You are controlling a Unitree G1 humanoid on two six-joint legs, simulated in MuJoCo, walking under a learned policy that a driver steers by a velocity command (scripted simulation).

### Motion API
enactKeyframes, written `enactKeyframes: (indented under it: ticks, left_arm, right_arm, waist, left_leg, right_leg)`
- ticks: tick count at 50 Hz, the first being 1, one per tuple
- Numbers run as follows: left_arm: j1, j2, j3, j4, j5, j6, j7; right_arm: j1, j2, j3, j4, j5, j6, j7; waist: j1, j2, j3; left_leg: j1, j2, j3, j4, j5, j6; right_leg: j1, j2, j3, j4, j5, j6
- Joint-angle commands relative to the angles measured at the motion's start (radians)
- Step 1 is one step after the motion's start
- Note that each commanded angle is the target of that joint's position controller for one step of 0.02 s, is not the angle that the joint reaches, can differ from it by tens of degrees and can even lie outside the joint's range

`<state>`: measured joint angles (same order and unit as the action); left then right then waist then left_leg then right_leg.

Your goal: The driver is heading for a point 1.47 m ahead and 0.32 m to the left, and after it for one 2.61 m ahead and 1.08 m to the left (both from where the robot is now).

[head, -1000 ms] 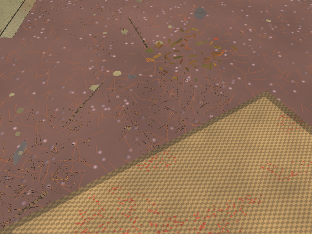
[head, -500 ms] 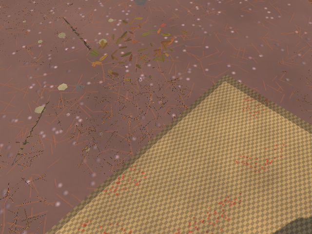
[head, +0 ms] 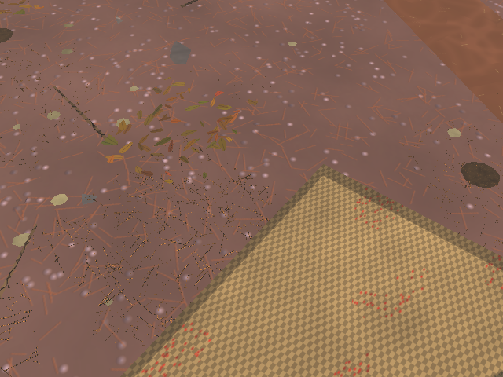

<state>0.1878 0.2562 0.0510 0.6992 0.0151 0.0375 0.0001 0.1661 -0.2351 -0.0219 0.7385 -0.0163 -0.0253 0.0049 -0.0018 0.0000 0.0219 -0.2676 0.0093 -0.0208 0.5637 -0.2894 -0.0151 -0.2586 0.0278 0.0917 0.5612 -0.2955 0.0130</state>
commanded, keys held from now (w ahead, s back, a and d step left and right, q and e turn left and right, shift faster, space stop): no key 1.00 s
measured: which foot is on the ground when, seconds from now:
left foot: down 0.00-1.00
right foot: down 0.00-1.00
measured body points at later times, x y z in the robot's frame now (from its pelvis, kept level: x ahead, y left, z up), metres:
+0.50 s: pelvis +0.00 +0.00 +0.00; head +0.01 +0.00 +0.45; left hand +0.12 +0.25 -0.12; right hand +0.10 -0.26 -0.13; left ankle +0.01 +0.13 -0.73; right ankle +0.00 -0.13 -0.73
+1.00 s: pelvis +0.00 +0.01 +0.00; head +0.01 +0.01 +0.45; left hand +0.05 +0.26 -0.14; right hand +0.05 -0.24 -0.14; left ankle +0.01 +0.13 -0.73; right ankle +0.00 -0.13 -0.73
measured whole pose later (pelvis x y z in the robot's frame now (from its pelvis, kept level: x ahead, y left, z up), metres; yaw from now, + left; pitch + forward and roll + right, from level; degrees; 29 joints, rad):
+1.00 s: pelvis +0.00 +0.01 +0.00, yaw +0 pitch -2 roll +0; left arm 0.24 0.20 0.04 1.00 0.00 0.01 0.05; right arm 0.24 -0.21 -0.03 1.01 0.00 -0.01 -0.04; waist -0.01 0.00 0.04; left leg -0.22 0.00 -0.02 0.52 -0.28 0.00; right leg -0.20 0.01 0.09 0.51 -0.28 0.03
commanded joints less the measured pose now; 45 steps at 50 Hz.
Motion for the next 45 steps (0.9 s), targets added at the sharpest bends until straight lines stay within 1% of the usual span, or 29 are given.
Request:
enactKeyframes:
  ticks: [1, 5, 10, 22, 35, 45]
  left_arm:
    - [-0.025, 0.094, 0.022, -0.061, 0.000, -0.024, 0.004]
    - [-0.017, 0.089, 0.019, -0.049, -0.001, -0.030, 0.011]
    - [-0.002, 0.081, 0.016, -0.031, -0.002, -0.034, 0.019]
    - [0.019, 0.058, 0.013, 0.030, -0.005, -0.036, 0.031]
    - [0.049, 0.049, 0.015, 0.147, -0.010, -0.038, 0.042]
    - [0.074, 0.042, 0.010, 0.244, -0.013, -0.039, 0.048]
  right_arm:
    - [-0.010, -0.119, -0.032, -0.063, 0.001, -0.005, -0.006]
    - [-0.011, -0.110, -0.030, -0.054, 0.002, -0.002, -0.008]
    - [-0.004, -0.104, -0.031, -0.032, 0.003, -0.002, -0.013]
    - [0.031, -0.098, -0.032, 0.043, 0.008, -0.004, -0.027]
    - [0.066, -0.087, -0.031, 0.147, 0.013, -0.001, -0.038]
    - [0.089, -0.077, -0.027, 0.219, 0.015, 0.003, -0.043]
  waist:
    - [-0.012, -0.036, -0.058]
    - [-0.011, -0.038, -0.046]
    - [-0.006, -0.019, -0.038]
    - [-0.003, -0.005, -0.021]
    - [-0.005, -0.003, 0.000]
    - [-0.004, 0.001, 0.014]
  left_leg:
    - [0.042, 0.042, -0.037, -0.066, 0.143, 0.029]
    - [0.047, 0.037, -0.034, -0.067, 0.136, 0.024]
    - [0.043, 0.033, -0.032, -0.075, 0.129, 0.017]
    - [0.029, 0.028, -0.030, -0.095, 0.103, 0.012]
    - [0.031, 0.021, -0.025, -0.121, 0.095, 0.020]
    - [0.040, 0.015, -0.021, -0.141, 0.101, 0.027]
  right_leg:
    - [-0.003, -0.059, 0.061, -0.084, 0.183, -0.041]
    - [-0.010, -0.060, 0.064, -0.090, 0.158, -0.036]
    - [0.000, -0.057, 0.060, -0.089, 0.152, -0.034]
    - [0.018, -0.044, 0.040, -0.090, 0.152, -0.026]
    - [0.031, -0.033, 0.020, -0.108, 0.160, -0.014]
    - [0.036, -0.028, 0.004, -0.124, 0.161, -0.009]
Velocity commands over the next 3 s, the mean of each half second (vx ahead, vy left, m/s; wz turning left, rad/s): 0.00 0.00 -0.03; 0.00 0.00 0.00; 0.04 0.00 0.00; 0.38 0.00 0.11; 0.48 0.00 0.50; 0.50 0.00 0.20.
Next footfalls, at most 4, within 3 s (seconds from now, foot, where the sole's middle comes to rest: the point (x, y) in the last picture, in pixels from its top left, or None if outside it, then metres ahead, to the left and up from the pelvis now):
2.06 left None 0.42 0.13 -0.77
2.54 right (257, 297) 0.74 0.01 -0.77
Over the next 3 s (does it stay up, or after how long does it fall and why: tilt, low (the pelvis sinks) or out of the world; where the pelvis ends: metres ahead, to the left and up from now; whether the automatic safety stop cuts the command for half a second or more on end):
stays up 0.76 0.17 0.00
